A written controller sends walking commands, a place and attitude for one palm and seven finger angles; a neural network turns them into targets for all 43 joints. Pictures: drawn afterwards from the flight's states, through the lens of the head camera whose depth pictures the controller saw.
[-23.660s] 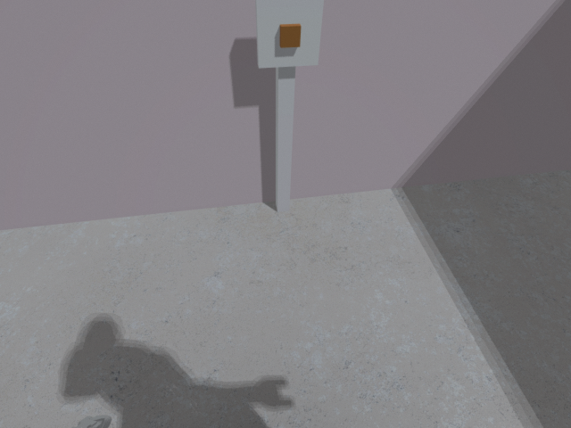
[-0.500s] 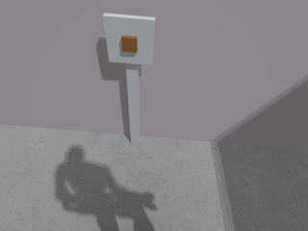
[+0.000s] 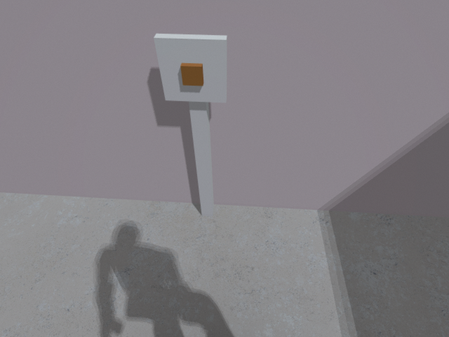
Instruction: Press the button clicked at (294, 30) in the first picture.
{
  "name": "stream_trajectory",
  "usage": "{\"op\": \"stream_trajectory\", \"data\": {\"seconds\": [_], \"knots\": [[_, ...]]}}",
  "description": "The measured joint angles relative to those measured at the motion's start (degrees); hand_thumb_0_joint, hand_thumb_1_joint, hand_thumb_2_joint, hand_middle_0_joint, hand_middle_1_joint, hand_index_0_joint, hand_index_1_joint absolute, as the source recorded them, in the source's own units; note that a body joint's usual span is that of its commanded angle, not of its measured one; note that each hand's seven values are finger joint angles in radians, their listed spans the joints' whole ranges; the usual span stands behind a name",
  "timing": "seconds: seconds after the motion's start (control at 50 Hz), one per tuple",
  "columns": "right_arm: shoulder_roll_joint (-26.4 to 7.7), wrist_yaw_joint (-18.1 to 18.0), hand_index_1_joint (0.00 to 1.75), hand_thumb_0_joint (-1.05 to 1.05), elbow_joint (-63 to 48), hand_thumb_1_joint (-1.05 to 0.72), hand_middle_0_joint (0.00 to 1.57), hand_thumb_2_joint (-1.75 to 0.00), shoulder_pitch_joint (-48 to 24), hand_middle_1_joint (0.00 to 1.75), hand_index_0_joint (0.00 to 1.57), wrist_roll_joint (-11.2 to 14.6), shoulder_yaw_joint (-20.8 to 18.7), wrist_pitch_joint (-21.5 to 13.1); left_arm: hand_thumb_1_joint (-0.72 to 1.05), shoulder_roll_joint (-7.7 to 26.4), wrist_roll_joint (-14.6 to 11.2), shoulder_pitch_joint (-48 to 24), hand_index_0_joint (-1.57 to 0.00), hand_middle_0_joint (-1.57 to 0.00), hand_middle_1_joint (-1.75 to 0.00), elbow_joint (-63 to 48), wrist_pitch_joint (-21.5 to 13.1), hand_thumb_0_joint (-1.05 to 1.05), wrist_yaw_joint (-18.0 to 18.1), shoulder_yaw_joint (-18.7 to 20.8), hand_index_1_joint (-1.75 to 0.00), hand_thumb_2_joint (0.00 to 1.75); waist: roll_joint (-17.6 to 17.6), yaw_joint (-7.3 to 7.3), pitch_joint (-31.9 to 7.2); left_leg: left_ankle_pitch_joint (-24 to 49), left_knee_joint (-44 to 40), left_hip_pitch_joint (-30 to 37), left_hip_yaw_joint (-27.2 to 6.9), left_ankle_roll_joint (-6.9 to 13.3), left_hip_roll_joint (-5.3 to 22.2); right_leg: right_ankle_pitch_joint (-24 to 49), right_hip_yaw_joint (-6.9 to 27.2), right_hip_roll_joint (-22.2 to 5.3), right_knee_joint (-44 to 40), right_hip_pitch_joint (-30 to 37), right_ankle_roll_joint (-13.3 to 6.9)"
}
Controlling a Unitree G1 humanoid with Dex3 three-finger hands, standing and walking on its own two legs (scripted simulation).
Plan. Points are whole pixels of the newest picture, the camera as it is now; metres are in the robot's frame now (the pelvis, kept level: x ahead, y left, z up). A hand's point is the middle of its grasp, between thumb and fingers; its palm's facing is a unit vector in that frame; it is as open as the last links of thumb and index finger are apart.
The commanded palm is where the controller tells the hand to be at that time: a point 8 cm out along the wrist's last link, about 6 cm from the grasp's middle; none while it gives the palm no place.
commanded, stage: let the arm hang, fingers relaxed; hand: left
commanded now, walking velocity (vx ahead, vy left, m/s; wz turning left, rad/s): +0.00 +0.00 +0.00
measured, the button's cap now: (192, 74) +0.80 +0.14 +0.07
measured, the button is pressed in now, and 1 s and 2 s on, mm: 0 0 0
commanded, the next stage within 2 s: stand and wait in 0.30 s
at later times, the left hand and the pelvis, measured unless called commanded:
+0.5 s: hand out of the picture +0.01 +0.16 -0.17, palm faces +0.03 -0.98 -0.20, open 7.4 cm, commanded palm none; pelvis +0.02 -0.02 +0.00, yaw +0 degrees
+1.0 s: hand out of the picture +0.06 +0.17 -0.17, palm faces +0.01 -0.97 -0.24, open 7.4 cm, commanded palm none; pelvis +0.03 -0.02 +0.01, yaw -1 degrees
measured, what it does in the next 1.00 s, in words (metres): stands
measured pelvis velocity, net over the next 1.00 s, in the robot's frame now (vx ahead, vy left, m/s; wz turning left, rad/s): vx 0.03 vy -0.02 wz -0.02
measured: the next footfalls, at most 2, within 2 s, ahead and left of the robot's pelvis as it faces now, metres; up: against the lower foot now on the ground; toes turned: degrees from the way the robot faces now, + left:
none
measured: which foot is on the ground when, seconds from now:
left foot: down 0.00-1.00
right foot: down 0.00-1.00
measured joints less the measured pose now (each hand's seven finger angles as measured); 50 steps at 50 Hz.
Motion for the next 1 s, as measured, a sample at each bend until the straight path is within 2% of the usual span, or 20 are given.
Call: {"op": "stream_trajectory", "data": {"seconds": [0.18, 0.54, 1.0], "knots": [[0.1, -0.2, 0.30, 0.00, 0.2, -0.92, 0.20, -0.90, -0.6, 0.30, 0.20, 0.0, -0.1, -0.5, 0.91, -1.9, 0.0, -3.2, -0.21, -0.20, -0.31, -1.5, -0.8, 0.00, 0.0, -0.3, -0.31, 0.90, -0.8, -0.37, -0.3, -0.3, -0.2, 0.5, -0.2, -0.6, 0.3, -0.4, -0.1, 0.4, -0.3, 0.6, -0.5], [-0.6, -0.5, 0.30, 0.00, 1.4, -0.91, 0.20, -0.90, -2.1, 0.30, 0.20, 0.3, 0.0, -0.6, 0.91, 0.0, -0.4, -3.3, -0.20, -0.19, -0.30, -0.2, -1.0, 0.00, 0.1, 0.0, -0.30, 0.90, -1.1, -0.31, 1.8, -1.5, -0.9, 2.6, -0.3, -1.6, 1.4, -0.5, -0.1, 1.5, -2.9, 3.4, -1.2], [-4.2, -0.3, 0.30, 0.00, 1.1, -0.91, 0.20, -0.90, -6.8, 0.30, 0.20, 0.3, -0.1, -1.1, 0.90, 2.6, -0.3, -6.8, -0.20, -0.20, -0.30, -0.7, -1.5, 0.00, -0.5, 0.1, -0.30, 0.90, -1.0, -0.02, 1.7, -1.5, -3.3, 5.2, 0.1, -2.0, 1.6, 0.0, 0.4, 1.8, -5.7, 6.0, -1.5]]}}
